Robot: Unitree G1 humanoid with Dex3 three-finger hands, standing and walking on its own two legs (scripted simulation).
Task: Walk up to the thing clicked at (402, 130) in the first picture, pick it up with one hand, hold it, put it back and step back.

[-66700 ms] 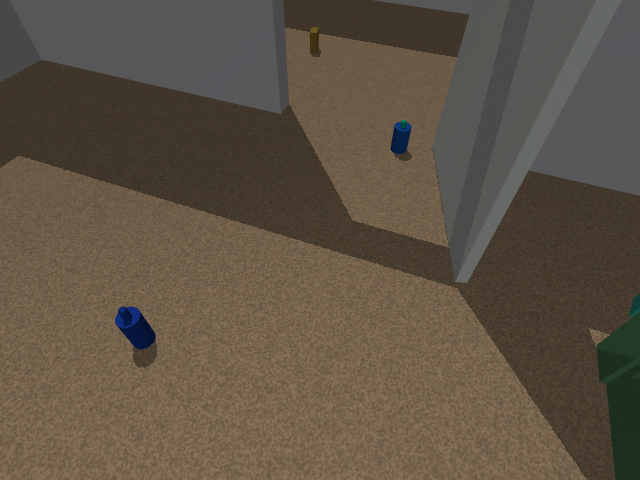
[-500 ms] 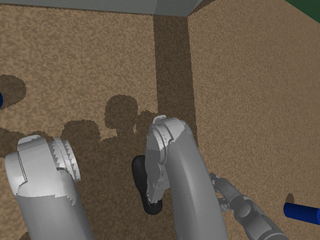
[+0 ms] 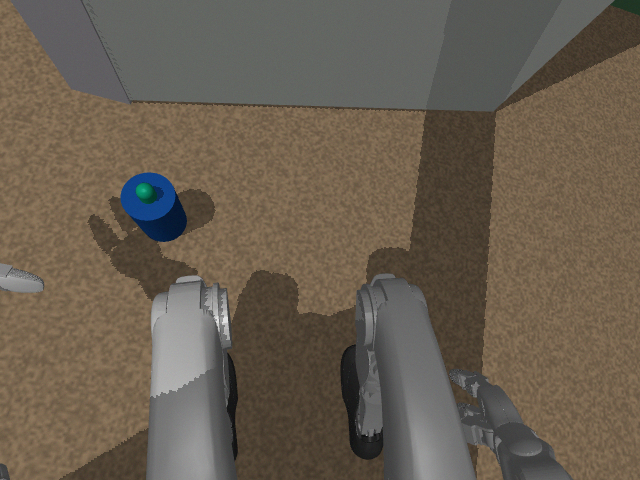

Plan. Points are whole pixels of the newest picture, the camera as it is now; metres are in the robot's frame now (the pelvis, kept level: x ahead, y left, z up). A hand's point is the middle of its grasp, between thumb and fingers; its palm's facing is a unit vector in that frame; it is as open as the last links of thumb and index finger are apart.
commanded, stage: home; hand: left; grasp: from above
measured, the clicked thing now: (155, 206) +0.48 +0.27 -0.30
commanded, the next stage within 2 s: none
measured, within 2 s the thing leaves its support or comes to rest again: neither
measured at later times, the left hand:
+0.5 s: hand out of the picture +0.27 +0.27 +0.12, palm faces +0.27 -0.87 -0.41, open 17.6 cm
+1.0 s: hand out of the picture +0.23 +0.20 +0.28, palm faces +0.26 -0.92 -0.30, open 17.6 cm
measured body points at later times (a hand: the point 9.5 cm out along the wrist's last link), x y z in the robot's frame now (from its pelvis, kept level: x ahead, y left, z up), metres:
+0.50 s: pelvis +0.05 -0.02 +0.22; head +0.17 +0.02 +0.65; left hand +0.25 +0.32 +0.15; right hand +0.26 -0.25 +0.12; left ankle +0.09 +0.12 -0.35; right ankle +0.11 -0.14 -0.35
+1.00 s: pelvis +0.09 +0.00 +0.33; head +0.10 +0.00 +0.78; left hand +0.21 +0.25 +0.30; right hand +0.29 -0.21 +0.26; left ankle +0.09 +0.12 -0.35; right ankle +0.11 -0.15 -0.35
